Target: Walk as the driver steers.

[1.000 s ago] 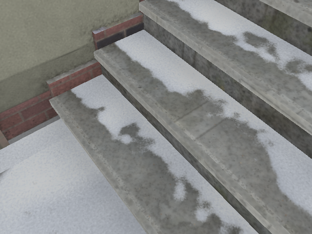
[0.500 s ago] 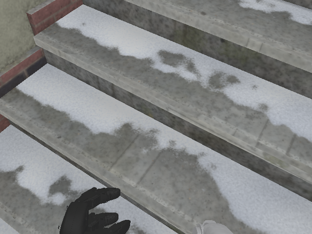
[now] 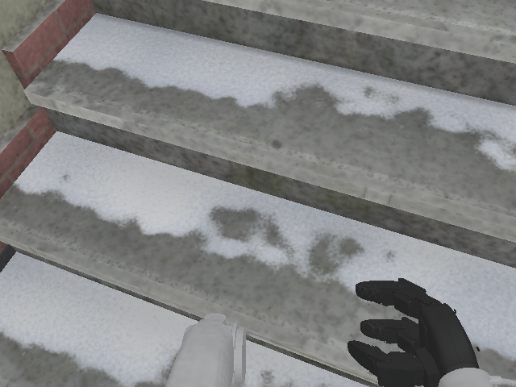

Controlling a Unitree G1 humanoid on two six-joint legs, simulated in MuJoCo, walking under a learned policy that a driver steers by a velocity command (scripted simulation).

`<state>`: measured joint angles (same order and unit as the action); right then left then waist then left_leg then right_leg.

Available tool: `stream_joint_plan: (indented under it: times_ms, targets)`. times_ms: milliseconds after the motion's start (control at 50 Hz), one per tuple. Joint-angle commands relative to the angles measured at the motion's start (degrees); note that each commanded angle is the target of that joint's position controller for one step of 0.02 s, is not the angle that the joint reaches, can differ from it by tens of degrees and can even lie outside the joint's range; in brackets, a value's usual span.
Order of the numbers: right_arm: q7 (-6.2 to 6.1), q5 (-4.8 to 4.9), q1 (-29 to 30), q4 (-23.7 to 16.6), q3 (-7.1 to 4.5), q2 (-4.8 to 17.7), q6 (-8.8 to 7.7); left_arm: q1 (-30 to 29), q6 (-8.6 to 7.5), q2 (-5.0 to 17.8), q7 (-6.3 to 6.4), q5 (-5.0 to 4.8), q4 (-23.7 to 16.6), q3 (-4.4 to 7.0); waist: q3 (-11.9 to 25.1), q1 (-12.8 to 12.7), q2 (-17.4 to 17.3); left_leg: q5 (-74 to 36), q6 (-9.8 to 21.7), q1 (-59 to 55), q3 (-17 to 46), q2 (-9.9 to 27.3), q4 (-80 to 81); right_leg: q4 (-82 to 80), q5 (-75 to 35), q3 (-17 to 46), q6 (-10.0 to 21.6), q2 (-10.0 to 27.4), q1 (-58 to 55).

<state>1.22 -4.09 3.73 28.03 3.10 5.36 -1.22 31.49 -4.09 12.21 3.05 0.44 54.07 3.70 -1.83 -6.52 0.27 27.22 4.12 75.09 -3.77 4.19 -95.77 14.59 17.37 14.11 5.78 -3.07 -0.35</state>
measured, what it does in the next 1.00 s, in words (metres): climbs, turning right: left foot 0.16 m higher, then right foot 0.16 m higher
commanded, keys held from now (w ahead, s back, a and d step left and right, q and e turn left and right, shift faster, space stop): w+e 0.48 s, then w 0.52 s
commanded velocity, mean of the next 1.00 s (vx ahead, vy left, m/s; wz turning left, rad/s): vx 0.50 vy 0.00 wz -0.41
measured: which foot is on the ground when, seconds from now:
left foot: up 0.00-0.04, down 0.06-0.60, up 0.62-1.00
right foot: down 0.00-0.08, up 0.10-0.58, down 0.60-1.00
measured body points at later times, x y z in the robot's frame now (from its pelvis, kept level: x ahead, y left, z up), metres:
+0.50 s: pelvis +0.31 +0.03 +0.16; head +0.35 +0.04 +0.61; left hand +0.63 +0.09 +0.12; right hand +0.15 -0.15 +0.03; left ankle +0.24 +0.14 -0.58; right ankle +0.38 -0.11 -0.29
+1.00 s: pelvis +0.58 -0.06 +0.33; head +0.62 -0.08 +0.78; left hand +0.57 +0.18 +0.20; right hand +0.83 -0.26 +0.31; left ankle +0.77 -0.02 -0.15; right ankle +0.48 -0.10 -0.42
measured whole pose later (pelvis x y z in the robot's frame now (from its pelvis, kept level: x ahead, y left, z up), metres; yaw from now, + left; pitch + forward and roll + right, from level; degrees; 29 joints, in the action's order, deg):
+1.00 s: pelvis +0.58 -0.06 +0.33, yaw -21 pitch +5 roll +2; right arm -0.3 -1.3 6.4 27.6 4.8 -0.1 -1.5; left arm 29.7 -6.4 8.9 1.0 0.1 60.5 1.6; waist 0.2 -3.3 1.0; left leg 19.0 7.4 75.5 -6.7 3.7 -101.9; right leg 13.1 13.6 -1.0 4.0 -1.2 4.1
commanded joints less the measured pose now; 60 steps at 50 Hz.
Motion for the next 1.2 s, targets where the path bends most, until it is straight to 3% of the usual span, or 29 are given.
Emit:
stream_joint_plan:
  times_ms: [20,60,80,100,120,180,240,320,400,480,520,560,580,620,640,660,720,760,820,940,980,1000,1040,1060,1100,1120,1140,1160,1200]
  targets:
    - [0.42,2.68,1.82,-7.31,-0.8,2.1,-0.8,-8.02,-0.39,6.43,-0.45,-0.73,-7.46,0.75,6.65,8.27,7.32,-3.62,2.2,-43.51,-5.6,-4.64,24.65,-7.54,-66.32,0.1,6.85,8.11,18.77]
    - [-1.37,4.56,-23.68,-0.21,-6.19,11.01,-0.08,-12.68,-3.24,17.62,-2.44,-3.13,-9.69,4.63,26.05,21.55,8.03,-9.58,3.65,-69.7,0.27,-5.92,35.33,17.98,-90.8,1.92,2.03,11.02,12.28]
    - [-1.88,2.98,-27.67,2.11,-7.79,14.9,-0.6,-11.91,-4.96,15.07,-3.59,-2.39,-9.14,4.52,29.27,21.88,1.0,-3.83,4.19,-77.78,7.22,-2.66,43.46,33.31,-73.15,2.24,0.98,7.29,16.02]
    - [-2.14,1.7,-27.21,3.94,-9.23,20.77,-1.48,-11.11,-5.17,7.05,-4.91,-3.83,-14.23,3.17,34.29,17.56,-25.57,-6.06,11.46,-85.03,42.85,18.76,62.52,62.08,-9.34,-1.31,-3.59,-6.49,33.16]
    - [-2.75,3.13,-20.16,2.2,-9.51,18.02,0.26,-10.03,-5.15,6.86,-4.96,0.89,-14.47,3.04,34.87,14.38,-20.96,-7.33,11.87,-77.93,58.44,18.69,73.17,82.53,-6.47,-0.69,-3.28,-5.27,34.33]
    - [-2.91,3.29,-13.12,9.93,-6.56,5.64,-1.48,-13.98,-2.37,-0.99,-4.17,3.96,-17.14,0.94,7.87,5.99,0.93,15.78,8.33,-54.86,35.1,14.06,69.0,91.29,-15.57,-7.81,-1.15,2.16,45.98]
    - [-1.56,1.1,-20.4,20.21,-5.61,1.57,-4.14,-19.03,-0.19,-7.59,-3.29,1.81,-20.53,-2.27,0.93,3.83,-1.24,-0.2,5.54,-51.19,22.07,13.31,73.04,105.95,-11.95,-4.69,2.52,1.21,57.83]
    - [-0.9,1.36,-20.0,22.56,-5.31,3.22,-6.85,-24.86,1.52,-5.16,-2.71,0.84,-21.8,-2.33,-2.03,2.16,0.62,-17.45,1.11,-50.54,3.48,11.89,77.8,97.21,-11.76,-5.12,1.43,0.47,62.39]
    - [0.02,1.54,-27.33,26.38,-6.69,9.65,-8.72,-36.74,3.2,-6.46,-0.6,1.78,-26.31,-2.66,-1.74,4.54,-2.66,-17.88,2.99,-65.23,0.86,13.51,84.0,113.53,0.88,-8.78,3.38,0.08,79.55]
    - [-1.85,1.42,-36.05,29.42,-6.39,7.91,-7.1,-47.85,3.9,-7.11,-1.79,1.74,-31.06,-3.94,-2.58,7.49,-0.82,-13.18,1.43,-71.26,-5.33,9.1,89.58,93.64,3.33,-15.7,2.52,2.91,79.4]
    - [-3.46,3.91,-32.45,28.17,-6.26,9.11,-5.75,-48.8,4.12,-8.33,-3.8,-0.41,-31.45,-5.91,-0.81,7.69,-3.5,-35.38,4.26,-64.54,-11.98,6.74,100.23,67.5,5.42,-25.54,3.49,5.39,56.44]
    - [-4.22,5.01,-34.54,26.14,-6.92,14.67,-5.73,-35.35,4.63,-7.29,-3.16,-0.87,-25.87,-4.69,9.86,4.9,-7.92,-103.52,5.91,-71.48,-12.17,11.1,84.03,59.15,10.17,-33.21,3.28,-3.62,32.91]
    - [-3.99,5.37,-33.7,25.54,-7.49,17.64,-6.07,-23.65,5.01,-5.42,-2.29,-0.13,-22.57,-3.67,16.92,0.31,-12.72,-120.1,5.71,-80.18,-10.98,14.59,71.51,55.57,9.56,-30.56,5.43,-4.18,28.88]
    - [-1.21,6.64,-30.45,20.46,-8.54,19.18,-7.07,-13.01,3.46,2.74,-2.07,0.86,-19.12,-0.6,25.33,-3.35,-12.3,-93.44,2.22,-67.89,-6.88,9.95,43.11,35.38,7.01,-10.69,9.22,-1.11,6.88]
    - [1.45,6.02,-26.37,15.87,-8.49,14.63,-7.62,-11.7,4.33,9.84,-2.07,0.11,-16.68,2.15,26.03,-2.45,7.37,-26.86,-2.58,-45.76,-4.37,-5.68,13.38,13.63,10.63,26.15,16.78,14.09,0.32]
    - [1.94,3.81,-22.18,13.08,-8.59,11.82,-7.45,-16.7,4.23,11.85,-1.86,0.77,-18.5,3.64,27.71,-0.78,3.88,-19.79,-2.62,-36.97,9.93,-6.81,-10.62,3.89,10.77,38.41,15.21,17.91,1.05]
    - [-0.1,1.5,-14.4,5.9,-5.52,1.63,-6.74,-16.73,0.74,3.17,-2.28,0.71,-7.89,1.65,5.48,5.75,-5.99,-23.19,1.19,-20.24,9.44,-3.23,-23.37,8.47,7.94,19.89,10.76,14.91,17.59]
    - [-0.6,1.67,-18.71,6.78,-3.3,-2.47,-4.64,-13.54,-0.53,-3.9,-2.59,1.24,-2.35,-0.5,0.43,9.42,-4.78,-21.79,2.73,-16.1,10.23,-3.55,-25.91,8.76,-1.85,6.53,6.88,10.94,22.36]
    - [-0.88,2.47,-12.22,3.66,-1.32,-3.98,-2.6,-10.2,-2.68,-2.76,-3.54,1.18,0.82,-1.29,-3.29,9.83,-1.8,-14.53,2.38,-6.1,8.2,-3.48,-22.32,5.23,-6.45,-1.54,5.38,11.01,23.4]
    - [-2.44,3.0,8.37,-6.05,0.68,-2.47,-1.4,-3.04,-4.02,1.18,-3.2,-0.09,4.5,-1.87,-3.67,6.47,1.53,-6.5,2.68,3.2,-1.62,-0.28,-15.93,-7.9,2.31,-3.74,4.87,10.43,19.77]
    - [-1.21,2.37,11.62,-8.04,1.23,-2.37,-0.23,-1.24,-3.13,3.97,-0.71,-0.66,3.38,-0.81,2.55,4.41,2.62,-7.88,3.15,-16.09,-4.99,0.94,2.84,-19.09,-14.12,-6.06,7.7,11.53,17.51]
    - [-0.72,3.29,5.81,-4.27,1.15,-3.25,-0.48,-5.45,-2.83,2.41,-0.36,-1.45,1.16,-1.29,6.94,7.3,1.79,-8.03,4.52,-34.47,-8.17,-1.06,14.12,-16.89,-34.61,-12.67,7.49,9.91,21.26]
    - [-1.88,4.35,-7.71,1.52,-1.33,0.89,0.35,-3.12,-3.49,8.48,-0.29,-1.44,-0.79,0.08,19.01,11.57,6.49,-2.26,5.04,-49.26,-10.2,-7.37,18.85,-0.03,-92.61,-13.9,8.27,14.08,9.01]
    - [-1.82,4.09,-14.3,3.51,-2.52,4.22,0.45,-4.78,-3.88,11.25,-0.72,-1.6,-2.11,1.12,21.87,14.77,8.06,-1.28,5.47,-49.83,-8.5,-7.77,26.56,10.04,-100.42,-12.69,7.11,16.0,0.86]
    - [-1.92,2.04,-22.11,7.24,-5.65,10.9,-0.7,-10.07,-5.16,11.17,-2.86,-1.44,-5.71,2.34,24.89,18.26,8.39,2.46,7.84,-62.95,8.34,-4.01,45.86,37.38,-84.73,-11.4,4.16,12.14,7.14]
    - [-2.75,1.88,-24.5,10.67,-7.63,16.41,-0.08,-8.66,-5.47,3.36,-5.44,-1.66,-9.83,1.76,23.56,15.77,-13.68,-5.65,18.66,-73.64,45.17,12.89,66.12,67.77,-22.24,-13.05,-0.17,-3.05,34.41]
    - [-2.89,2.77,-20.52,10.8,-8.35,14.64,0.29,-8.71,-5.96,1.42,-6.04,1.95,-11.28,1.56,24.91,13.74,-8.88,-2.12,18.47,-69.7,58.5,14.27,76.47,94.4,-10.96,-3.24,-0.62,-4.34,41.76]
    - [-2.47,3.45,-14.58,12.61,-7.97,11.67,-0.87,-11.07,-5.46,-3.39,-5.55,2.8,-15.01,0.37,17.11,8.19,-2.78,10.75,14.71,-63.17,50.26,13.19,76.66,102.64,-15.74,-2.44,-0.28,-1.61,48.26]
    - [-2.02,2.9,-17.87,21.14,-6.35,4.43,-2.65,-18.93,-4.19,-7.66,-3.79,3.15,-19.32,-1.85,1.38,5.64,5.07,6.09,10.11,-53.26,33.32,10.32,73.33,108.34,-14.92,-4.45,2.07,0.04,60.22]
